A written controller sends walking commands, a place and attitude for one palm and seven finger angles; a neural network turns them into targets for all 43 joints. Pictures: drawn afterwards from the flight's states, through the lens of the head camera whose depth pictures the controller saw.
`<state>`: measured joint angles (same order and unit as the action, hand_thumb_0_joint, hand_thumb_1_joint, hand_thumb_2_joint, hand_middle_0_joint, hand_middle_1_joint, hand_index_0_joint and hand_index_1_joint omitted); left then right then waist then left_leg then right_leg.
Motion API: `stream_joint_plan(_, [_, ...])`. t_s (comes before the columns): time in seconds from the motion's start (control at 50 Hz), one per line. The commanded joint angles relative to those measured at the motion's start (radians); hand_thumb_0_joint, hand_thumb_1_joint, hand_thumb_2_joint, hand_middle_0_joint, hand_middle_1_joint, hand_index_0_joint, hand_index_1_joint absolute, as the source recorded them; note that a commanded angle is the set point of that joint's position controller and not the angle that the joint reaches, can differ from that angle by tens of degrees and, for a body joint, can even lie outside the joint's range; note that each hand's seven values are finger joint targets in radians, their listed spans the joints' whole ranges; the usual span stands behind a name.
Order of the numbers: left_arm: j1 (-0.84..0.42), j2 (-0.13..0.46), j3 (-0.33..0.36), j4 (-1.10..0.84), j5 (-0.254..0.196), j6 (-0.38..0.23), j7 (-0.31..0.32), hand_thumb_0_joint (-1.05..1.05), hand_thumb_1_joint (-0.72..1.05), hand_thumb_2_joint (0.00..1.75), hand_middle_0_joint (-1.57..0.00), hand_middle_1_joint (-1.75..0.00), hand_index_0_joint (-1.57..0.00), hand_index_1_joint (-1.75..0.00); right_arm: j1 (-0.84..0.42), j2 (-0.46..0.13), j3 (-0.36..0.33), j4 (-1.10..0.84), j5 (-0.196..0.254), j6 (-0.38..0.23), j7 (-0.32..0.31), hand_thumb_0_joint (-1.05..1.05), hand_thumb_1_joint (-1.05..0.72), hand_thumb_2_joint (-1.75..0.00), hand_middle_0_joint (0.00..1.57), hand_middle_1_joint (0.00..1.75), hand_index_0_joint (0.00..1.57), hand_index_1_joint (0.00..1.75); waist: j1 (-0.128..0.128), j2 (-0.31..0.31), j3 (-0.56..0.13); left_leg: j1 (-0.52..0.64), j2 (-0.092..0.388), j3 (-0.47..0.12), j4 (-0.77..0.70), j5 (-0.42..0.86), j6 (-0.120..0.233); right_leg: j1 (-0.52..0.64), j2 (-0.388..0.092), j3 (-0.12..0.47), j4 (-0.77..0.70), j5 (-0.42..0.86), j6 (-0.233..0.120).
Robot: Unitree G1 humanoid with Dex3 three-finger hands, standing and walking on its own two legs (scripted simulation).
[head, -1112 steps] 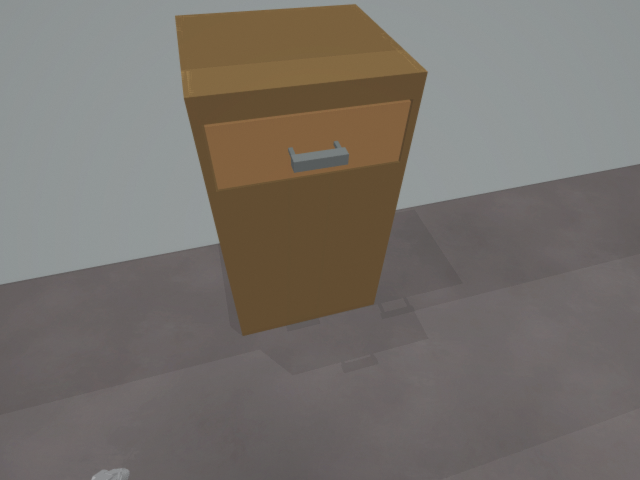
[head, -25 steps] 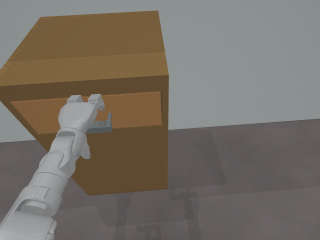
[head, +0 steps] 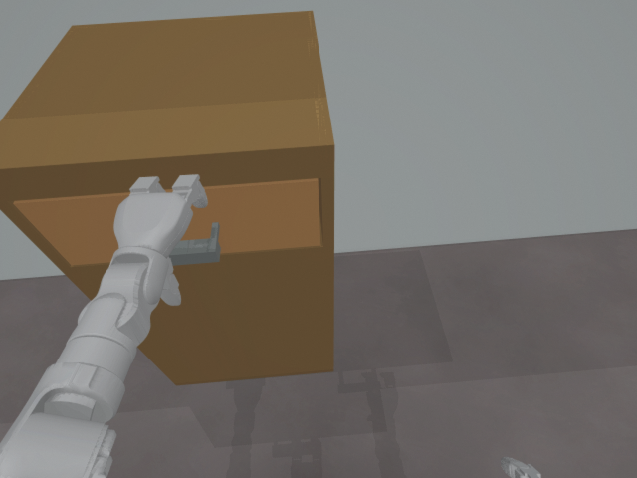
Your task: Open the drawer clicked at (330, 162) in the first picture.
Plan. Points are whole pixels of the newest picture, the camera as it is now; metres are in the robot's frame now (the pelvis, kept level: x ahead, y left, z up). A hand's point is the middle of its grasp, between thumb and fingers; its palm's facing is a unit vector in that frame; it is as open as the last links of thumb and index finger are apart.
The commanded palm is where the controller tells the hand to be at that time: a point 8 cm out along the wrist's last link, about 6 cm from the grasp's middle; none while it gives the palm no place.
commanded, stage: move the hooked fingers above the handle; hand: left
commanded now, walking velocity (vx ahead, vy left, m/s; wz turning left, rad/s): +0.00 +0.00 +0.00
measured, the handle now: (180, 241) +0.46 +0.25 -0.01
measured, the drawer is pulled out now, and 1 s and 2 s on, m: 0.00 0.00 0.00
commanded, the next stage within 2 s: none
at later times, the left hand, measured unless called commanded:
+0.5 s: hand (156, 236) +0.41 +0.25 +0.07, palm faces +0.10 -0.03 -0.99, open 13.8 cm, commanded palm +0.38 +0.26 +0.12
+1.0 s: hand (135, 240) +0.41 +0.28 +0.06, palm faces +0.06 +0.00 -1.00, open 13.8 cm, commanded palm +0.38 +0.27 +0.11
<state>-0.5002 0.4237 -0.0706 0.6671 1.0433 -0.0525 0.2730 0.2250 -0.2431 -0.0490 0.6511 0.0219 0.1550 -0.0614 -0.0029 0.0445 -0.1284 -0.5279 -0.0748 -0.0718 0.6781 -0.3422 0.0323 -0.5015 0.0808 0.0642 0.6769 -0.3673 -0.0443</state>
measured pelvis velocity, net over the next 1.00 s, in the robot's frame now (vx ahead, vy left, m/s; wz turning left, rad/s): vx -0.01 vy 0.01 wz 0.00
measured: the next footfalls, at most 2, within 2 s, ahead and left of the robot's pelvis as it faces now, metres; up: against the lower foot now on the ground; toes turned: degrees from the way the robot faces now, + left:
none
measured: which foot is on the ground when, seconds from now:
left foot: down 0.00-1.00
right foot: down 0.00-1.00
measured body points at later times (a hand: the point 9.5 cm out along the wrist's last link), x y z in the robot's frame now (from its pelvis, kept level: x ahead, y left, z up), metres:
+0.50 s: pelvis -0.01 +0.01 +0.00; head +0.03 +0.00 +0.45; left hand +0.40 +0.24 +0.12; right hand +0.11 -0.25 -0.13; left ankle -0.01 +0.10 -0.72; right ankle -0.03 -0.10 -0.72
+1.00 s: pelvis -0.01 +0.01 +0.00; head +0.04 +0.00 +0.45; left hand +0.40 +0.27 +0.12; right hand +0.09 -0.26 -0.13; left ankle -0.01 +0.10 -0.72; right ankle -0.03 -0.10 -0.72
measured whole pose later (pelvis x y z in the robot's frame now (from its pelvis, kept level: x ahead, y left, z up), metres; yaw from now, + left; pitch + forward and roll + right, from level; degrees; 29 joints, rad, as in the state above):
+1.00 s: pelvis -0.01 +0.01 +0.00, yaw +0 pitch +12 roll -1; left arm -0.56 0.47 -0.05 0.77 1.03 0.03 0.31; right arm 0.26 -0.26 -0.05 0.68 0.03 0.16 -0.06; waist -0.01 0.05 -0.13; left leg -0.56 -0.08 -0.07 0.69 -0.33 0.05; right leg -0.52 0.07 0.07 0.68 -0.35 -0.03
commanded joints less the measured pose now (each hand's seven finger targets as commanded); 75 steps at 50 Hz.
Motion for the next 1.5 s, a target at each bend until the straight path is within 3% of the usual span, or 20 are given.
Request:
stream_joint_plan(0.0, [-0.320, 0.344, 0.185, -0.107, -0.008, 0.121, 0.078, 0.00, -0.50, 0.30, -0.30, -1.20, -0.30, -1.20, -0.014, -0.119, -0.028, -0.107, -0.002, -0.017, 0.001, 0.00, -0.90, -0.90, 0.20, 0.30, 0.20, 0.30, 0.046, -0.029, -0.346, 0.126, 0.006, 0.073, -0.060, 0.412, 0.008, 0.248, -0.036, -0.023, -0.065, 0.467, -0.006])
stream_joint_plan(0.08, [-0.232, 0.262, 0.099, -0.110, -0.038, 0.190, -0.012, 0.00, -0.50, 0.30, -0.30, -1.20, -0.30, -1.20, -0.016, -0.139, -0.029, -0.124, 0.015, 0.000, 0.004, 0.00, -0.90, -0.90, 0.20, 0.30, 0.20, 0.30, 0.017, -0.097, -0.324, 0.148, 0.017, 0.084, -0.075, 0.433, 0.016, 0.283, -0.042, -0.023, -0.090, 0.534, 0.006])
stream_joint_plan(0.16, [-0.271, 0.243, 0.065, -0.183, -0.065, 0.147, -0.088, 0.00, -0.50, 0.30, -0.30, -1.20, -0.30, -1.20, -0.017, -0.147, -0.027, -0.138, 0.018, 0.000, -0.011, 0.00, -0.90, -0.90, 0.20, 0.30, 0.20, 0.30, -0.010, -0.126, -0.267, 0.162, 0.016, 0.073, -0.089, 0.378, 0.030, 0.262, -0.048, -0.024, -0.117, 0.487, 0.014])
stream_joint_plan(0.24, [-0.462, 0.215, 0.013, -0.329, -0.036, 0.022, -0.084, 0.00, -0.50, 0.30, -0.30, -1.20, -0.30, -1.20, -0.001, -0.130, -0.036, -0.126, 0.005, -0.022, -0.018, 0.00, -0.90, -0.90, 0.20, 0.30, 0.20, 0.30, -0.043, 0.025, -0.259, 0.265, 0.023, 0.042, -0.065, 0.385, 0.026, 0.121, -0.040, -0.031, -0.113, 0.351, -0.001])
stream_joint_plan(0.3, [-0.489, 0.223, 0.039, -0.369, -0.013, -0.034, -0.018, 0.00, -0.50, 0.30, -0.30, -1.20, -0.30, -1.20, 0.025, -0.121, -0.049, -0.107, -0.004, -0.041, -0.012, 0.00, -0.90, -0.90, 0.20, 0.30, 0.20, 0.30, -0.031, 0.129, -0.329, 0.362, 0.036, 0.009, -0.038, 0.463, -0.001, 0.026, -0.027, -0.055, -0.079, 0.295, -0.013])
stream_joint_plan(0.42, [-0.418, 0.298, 0.146, -0.127, -0.018, 0.079, 0.081, 0.00, -0.50, 0.30, -0.30, -1.20, -0.30, -1.20, 0.013, -0.129, -0.033, -0.078, 0.000, -0.031, 0.003, 0.00, -0.90, -0.90, 0.20, 0.30, 0.20, 0.30, 0.011, -0.006, -0.287, 0.193, 0.023, 0.030, -0.065, 0.356, -0.009, 0.089, -0.020, -0.068, -0.067, 0.272, -0.017])
stream_joint_plan(0.52, [-0.359, 0.256, 0.067, -0.013, -0.015, 0.211, 0.010, 0.00, -0.50, 0.30, -0.30, -1.20, -0.30, -1.20, 0.007, -0.145, -0.022, -0.102, 0.009, 0.001, 0.009, 0.00, -0.90, -0.90, 0.20, 0.30, 0.20, 0.30, 0.013, -0.058, -0.306, 0.162, 0.026, 0.057, -0.090, 0.351, -0.001, 0.178, -0.029, -0.053, -0.093, 0.326, -0.011])
stream_joint_plan(0.62, [-0.340, 0.204, 0.013, -0.021, -0.039, 0.182, -0.097, 0.00, -0.50, 0.30, -0.30, -1.20, -0.30, -1.20, 0.010, -0.151, -0.016, -0.130, 0.018, 0.015, -0.008, 0.00, -0.90, -0.90, 0.20, 0.30, 0.20, 0.30, -0.022, -0.134, -0.203, 0.151, 0.029, 0.056, -0.104, 0.290, 0.018, 0.162, -0.038, -0.048, -0.133, 0.298, 0.001])
stream_joint_plan(0.66, [-0.391, 0.236, 0.041, -0.103, -0.044, 0.113, -0.108, 0.00, -0.50, 0.30, -0.30, -1.20, -0.30, -1.20, 0.015, -0.148, -0.020, -0.140, 0.013, 0.005, -0.015, 0.00, -0.90, -0.90, 0.20, 0.30, 0.20, 0.30, -0.014, -0.088, -0.227, 0.172, 0.026, 0.049, -0.100, 0.286, 0.025, 0.162, -0.040, -0.040, -0.132, 0.283, -0.004])
stream_joint_plan(0.78, [-0.505, 0.325, 0.139, -0.270, 0.005, -0.061, 0.011, 0.00, -0.50, 0.30, -0.30, -1.20, -0.30, -1.20, 0.036, -0.122, -0.041, -0.112, -0.005, -0.031, -0.018, 0.00, -0.90, -0.90, 0.20, 0.30, 0.20, 0.30, -0.012, 0.087, -0.308, 0.264, 0.033, 0.020, -0.047, 0.378, 0.006, 0.055, -0.024, -0.046, -0.075, 0.267, -0.018])
stream_joint_plan(0.86, [-0.462, 0.361, 0.196, -0.172, 0.004, 0.000, 0.101, 0.00, -0.50, 0.30, -0.30, -1.20, -0.30, -1.20, 0.032, -0.127, -0.041, -0.085, -0.005, -0.038, -0.008, 0.00, -0.90, -0.90, 0.20, 0.30, 0.20, 0.30, 0.004, 0.063, -0.314, 0.196, 0.026, 0.027, -0.051, 0.344, -0.004, 0.069, -0.018, -0.056, -0.061, 0.253, -0.019])
stream_joint_plan(0.88, [-0.432, 0.315, 0.161, -0.129, -0.008, 0.035, 0.106, 0.00, -0.50, 0.30, -0.30, -1.20, -0.30, -1.20, 0.026, -0.127, -0.039, -0.083, -0.004, -0.037, -0.004, 0.00, -0.90, -0.90, 0.20, 0.30, 0.20, 0.30, 0.001, 0.036, -0.310, 0.182, 0.023, 0.040, -0.052, 0.330, 0.000, 0.085, -0.019, -0.055, -0.068, 0.261, -0.016])
stream_joint_plan(0.98, [-0.406, 0.233, 0.035, 0.056, -0.038, 0.178, 0.005, 0.00, -0.50, 0.30, -0.30, -1.20, -0.30, -1.20, 0.043, -0.154, -0.033, -0.078, 0.018, -0.018, -0.001, 0.00, -0.90, -0.90, 0.20, 0.30, 0.20, 0.30, -0.035, -0.078, -0.270, 0.138, 0.026, 0.063, -0.075, 0.290, 0.014, 0.136, -0.032, -0.047, -0.110, 0.298, 0.000])
stream_joint_plan(1.06, [-0.374, 0.213, 0.003, -0.032, -0.052, 0.136, -0.100, 0.00, -0.50, 0.30, -0.30, -1.20, -0.30, -1.20, 0.047, -0.156, -0.036, -0.099, 0.015, -0.007, -0.010, 0.00, -0.90, -0.90, 0.20, 0.30, 0.20, 0.30, -0.037, -0.097, -0.326, 0.194, 0.023, 0.061, -0.059, 0.363, 0.028, 0.190, -0.041, -0.030, -0.115, 0.397, 0.006])
stream_joint_plan(1.1, [-0.342, 0.184, -0.012, -0.027, -0.055, 0.110, -0.129, 0.00, -0.50, 0.30, -0.30, -1.20, -0.30, -1.20, 0.036, -0.152, -0.027, -0.110, 0.015, 0.000, -0.012, 0.00, -0.90, -0.90, 0.20, 0.30, 0.20, 0.30, -0.040, -0.113, -0.228, 0.159, 0.022, 0.058, -0.069, 0.320, 0.026, 0.152, -0.041, -0.036, -0.124, 0.367, 0.006])
stream_joint_plan(1.14, [-0.349, 0.210, 0.023, -0.091, -0.056, 0.047, -0.133, 0.00, -0.50, 0.30, -0.30, -1.20, -0.30, -1.20, 0.030, -0.147, -0.028, -0.120, 0.009, -0.002, -0.013, 0.00, -0.90, -0.90, 0.20, 0.30, 0.20, 0.30, -0.023, -0.079, -0.212, 0.161, 0.021, 0.056, -0.069, 0.319, 0.027, 0.147, -0.042, -0.030, -0.124, 0.351, -0.001])
stream_joint_plan(1.24, [-0.418, 0.424, 0.240, -0.263, 0.000, -0.075, 0.002, 0.00, -0.50, 0.30, -0.30, -1.20, -0.30, -1.20, 0.023, -0.127, -0.037, -0.128, -0.008, -0.014, -0.017, 0.00, -0.90, -0.90, 0.20, 0.30, 0.20, 0.30, 0.031, 0.070, -0.316, 0.175, 0.021, 0.037, -0.042, 0.387, 0.012, 0.136, -0.028, -0.029, -0.058, 0.338, -0.019])
stream_joint_plan(1.34, [-0.401, 0.413, 0.260, -0.195, 0.009, 0.016, 0.140, 0.00, -0.50, 0.30, -0.30, -1.20, -0.30, -1.20, -0.002, -0.123, -0.039, -0.100, -0.011, -0.030, -0.008, 0.00, -0.90, -0.90, 0.20, 0.30, 0.20, 0.30, 0.024, 0.050, -0.356, 0.161, 0.020, 0.047, -0.030, 0.382, 0.000, 0.122, -0.018, -0.041, -0.041, 0.323, -0.016])
stream_joint_plan(1.44, [-0.309, 0.201, 0.039, -0.077, -0.052, 0.188, 0.028, 0.00, -0.50, 0.30, -0.30, -1.20, -0.30, -1.20, 0.008, -0.148, -0.045, -0.091, 0.018, -0.022, 0.007, 0.00, -0.90, -0.90, 0.20, 0.30, 0.20, 0.30, -0.032, -0.050, -0.354, 0.204, 0.030, 0.059, -0.048, 0.405, 0.005, 0.157, -0.023, -0.046, -0.087, 0.385, 0.000])
stream_joint_plan(1.48, [-0.351, 0.097, -0.085, -0.080, -0.080, 0.212, -0.063, 0.00, -0.50, 0.30, -0.30, -1.20, -0.30, -1.20, 0.012, -0.155, -0.040, -0.095, 0.025, -0.012, 0.002, 0.00, -0.90, -0.90, 0.20, 0.30, 0.20, 0.30, -0.076, -0.101, -0.266, 0.224, 0.039, 0.049, -0.058, 0.369, 0.015, 0.111, -0.031, -0.054, -0.117, 0.356, 0.010])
